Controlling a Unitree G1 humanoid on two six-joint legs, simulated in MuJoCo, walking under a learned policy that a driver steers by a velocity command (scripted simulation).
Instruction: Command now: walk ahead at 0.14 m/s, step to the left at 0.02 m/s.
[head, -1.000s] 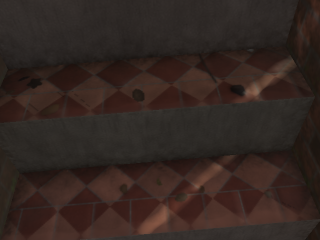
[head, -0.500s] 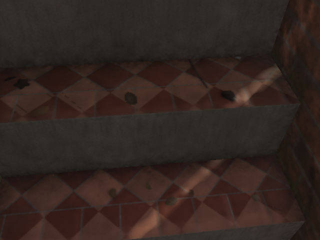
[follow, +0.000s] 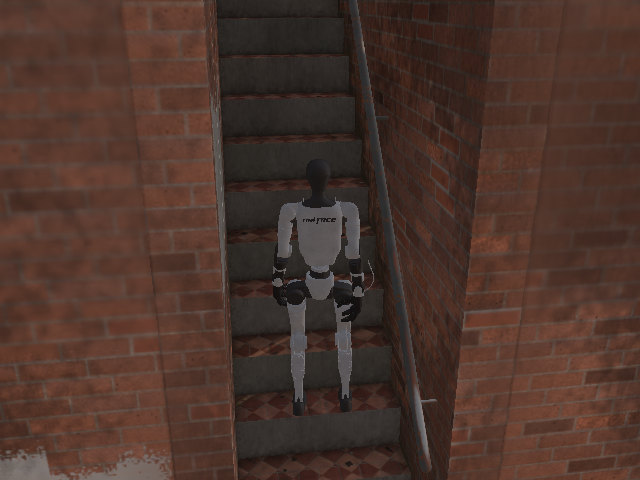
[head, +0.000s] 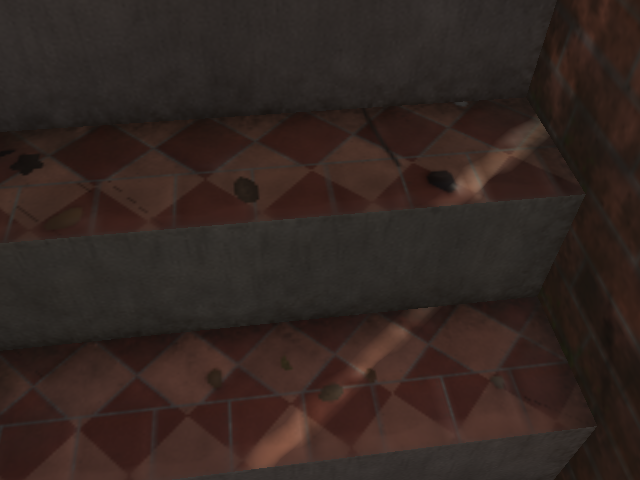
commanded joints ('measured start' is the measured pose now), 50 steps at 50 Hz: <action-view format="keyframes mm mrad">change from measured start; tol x32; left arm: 1 -1 49 2 -23 0 6 -9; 50 163 51 -45 80 0 61 -8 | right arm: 1 94 -66 -12 -21 -5 5 0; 50 152 -71 12 22 -6 65 -5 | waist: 1 10 28 54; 50 6 45 49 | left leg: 1 -78 40 -68 -128 -17 53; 22 -17 68 -46 -5 290 123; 26 -57 101 -23 80 834 87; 50 21 40 -67 -172 320 16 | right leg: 1 24 6 8 -72 71 -33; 6 -33 -61 144 -184 -308 -114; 31 80 -15 -13 -60 607 -130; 50 95 20 -21 -134 285 -48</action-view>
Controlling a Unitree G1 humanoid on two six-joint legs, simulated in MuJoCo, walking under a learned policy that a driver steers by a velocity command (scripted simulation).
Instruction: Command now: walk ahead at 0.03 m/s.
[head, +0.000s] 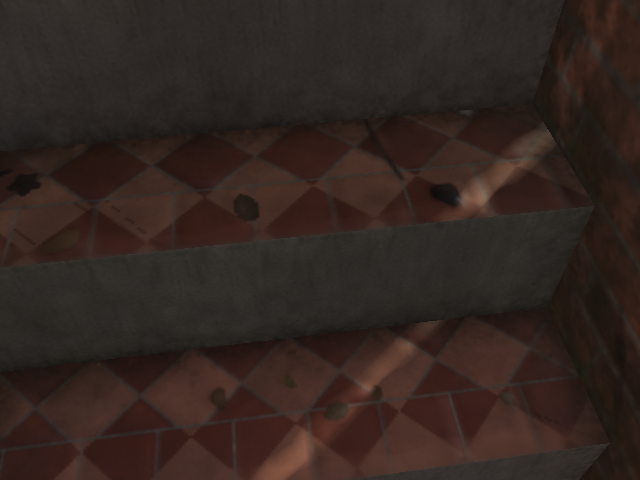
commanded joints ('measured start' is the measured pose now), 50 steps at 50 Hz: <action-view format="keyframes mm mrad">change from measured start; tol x16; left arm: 1 92 10 -9 -3 3 7 -24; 25 296 9 -21 114 1 6 -31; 31 160 83 51 -79 -36 -69 224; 32 367 81 59 -1 60 -94 127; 36 39 117 63 -97 -26 -71 55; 43 97 -2 43 -69 40 -105 87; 50 -225 -25 -15 -277 0 -107 90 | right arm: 1 126 -50 -8 2 -1 -2 2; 25 79 -76 20 113 -42 7 -19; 27 50 -210 -50 66 32 -105 -243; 32 41 32 -1 67 -69 -92 -214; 38 232 -27 12 97 -24 -120 -113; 40 579 -233 -46 239 -51 -118 -103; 44 54 -83 21 74 -83 -122 -104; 50 310 -56 65 213 -73 -175 -127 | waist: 1 12 12 77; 25 31 5 163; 32 89 -219 182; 34 26 -81 34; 41 -122 283 249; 45 -32 59 66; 50 -49 165 55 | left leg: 1 -63 26 -45 -49 246 20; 25 -174 -10 4 -63 -104 -33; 31 -366 51 15 592 -157 55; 33 -513 58 -17 819 -411 -68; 36 -118 26 51 172 -109 -60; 38 42 29 -9 194 -28 42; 41 0 515 -935 -163 -640 473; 44 -194 322 -472 -67 -429 326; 50 -110 294 -258 -35 122 231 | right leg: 1 -2 12 -7 -18 224 -44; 24 -43 30 39 -77 -89 -24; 29 -190 -248 443 -193 -755 -178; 31 -258 -282 463 -213 -741 -231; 32 -217 -278 491 -193 -448 -263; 37 -414 -83 207 -62 -477 -200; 39 -612 -26 82 384 -385 -212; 42 -1170 -22 132 1620 12 -206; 50 -1311 -96 37 1948 -148 -329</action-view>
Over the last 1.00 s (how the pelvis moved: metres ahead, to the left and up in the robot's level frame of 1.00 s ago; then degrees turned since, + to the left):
0.03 0.00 0.01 0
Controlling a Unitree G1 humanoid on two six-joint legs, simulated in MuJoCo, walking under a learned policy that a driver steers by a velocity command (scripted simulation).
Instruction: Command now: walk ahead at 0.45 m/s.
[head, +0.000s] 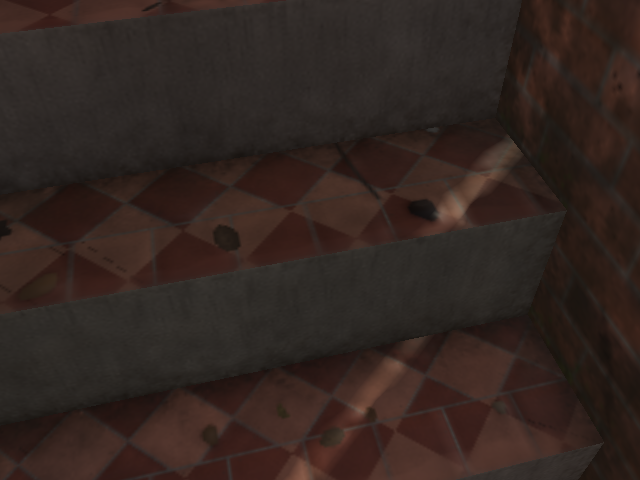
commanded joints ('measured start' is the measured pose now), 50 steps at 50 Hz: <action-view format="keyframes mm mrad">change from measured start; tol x64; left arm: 1 -261 -4 -45 -198 -14 -26 3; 31 189 22 32 60 92 68 -146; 43 -697 124 -68 -555 -44 68 -5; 50 60 225 115 -110 11 86 134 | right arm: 1 155 -88 -1 53 -8 -26 -18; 50 -134 -196 -212 -285 72 -43 35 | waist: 1 14 118 176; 50 171 -97 -78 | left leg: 1 103 314 -254 -210 280 191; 7 -108 214 48 -98 1619 242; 11 -476 29 -114 1134 270 89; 16 -712 -25 -270 1666 286 70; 25 -464 101 -9 721 -42 55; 31 413 347 -332 40 852 344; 34 323 379 -532 -159 -213 316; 43 -367 176 -32 -481 628 186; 46 25 246 74 47 1904 163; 50 -442 -38 -258 1474 307 33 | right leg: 1 -376 -70 59 73 -152 -58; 8 1015 107 -137 -962 -297 113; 11 817 -309 945 -1800 -798 -74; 24 739 -231 -92 -1913 403 130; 39 -421 -26 162 213 -352 -72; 46 934 192 -215 -937 -160 108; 50 733 -256 1141 -1945 -906 -90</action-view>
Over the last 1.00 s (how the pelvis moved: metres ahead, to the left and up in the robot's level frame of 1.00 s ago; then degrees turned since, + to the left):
0.01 0.03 -0.01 -1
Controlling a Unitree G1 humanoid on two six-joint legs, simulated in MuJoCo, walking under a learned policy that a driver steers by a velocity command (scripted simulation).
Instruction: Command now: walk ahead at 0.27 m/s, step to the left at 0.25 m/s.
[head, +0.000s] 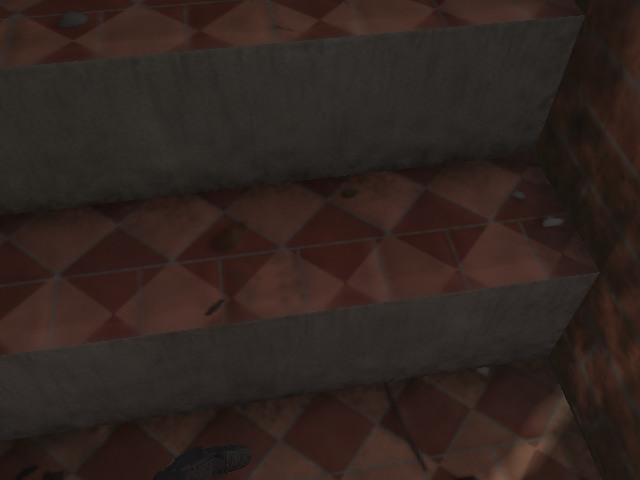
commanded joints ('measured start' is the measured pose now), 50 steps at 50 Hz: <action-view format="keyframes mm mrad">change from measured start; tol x32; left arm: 1 145 311 142 159 9 -7 14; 15 611 203 69 359 45 -178 -90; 44 -23 209 43 -185 50 55 -51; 50 595 296 92 30 -17 13 -160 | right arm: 1 -41 -34 -36 -190 -57 25 30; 23 -535 -43 109 -534 -81 203 7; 30 417 -427 -20 -129 -135 114 15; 34 -354 9 65 -183 -97 63 -75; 50 -425 -293 -49 -351 -82 8 92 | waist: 1 5 -150 -81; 25 -45 -359 -260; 29 -356 219 -397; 40 44 -86 43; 50 254 -77 -183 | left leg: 1 -450 -129 -99 973 33 8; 10 -483 -128 28 712 -94 -6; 16 -1418 -61 -110 1388 -491 211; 22 -824 45 129 617 -498 164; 23 -840 -42 213 406 -1014 71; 30 139 141 -845 -302 -294 155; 32 -222 14 -356 -238 -746 9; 40 -211 171 -420 -339 -395 64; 47 -87 114 -88 -477 205 54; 50 -115 50 55 5 774 42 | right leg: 1 326 -278 1086 -1021 -641 -242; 11 413 -249 257 -1024 455 -116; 16 937 -407 544 -1099 -135 -160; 20 425 -320 244 -1264 -97 -74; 25 632 -403 287 -1300 118 -133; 28 199 -179 220 -703 954 -133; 31 -266 168 623 543 643 -235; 36 -112 172 358 965 286 39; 43 -170 67 367 718 132 58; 50 758 65 -36 -629 570 85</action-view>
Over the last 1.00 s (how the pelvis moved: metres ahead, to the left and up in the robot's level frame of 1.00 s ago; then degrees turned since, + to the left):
0.30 0.02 0.31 -1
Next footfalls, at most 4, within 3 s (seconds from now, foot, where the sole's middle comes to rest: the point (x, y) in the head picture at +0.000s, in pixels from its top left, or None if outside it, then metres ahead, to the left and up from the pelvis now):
0.48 left None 0.24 0.31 -0.39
1.02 right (334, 460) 0.38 0.02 -0.39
1.80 left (158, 459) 0.34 0.24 -0.30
2.36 left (97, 268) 0.53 0.33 -0.15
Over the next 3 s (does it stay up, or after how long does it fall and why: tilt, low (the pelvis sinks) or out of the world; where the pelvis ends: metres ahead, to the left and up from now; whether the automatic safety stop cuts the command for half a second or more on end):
stays up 0.52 0.19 0.58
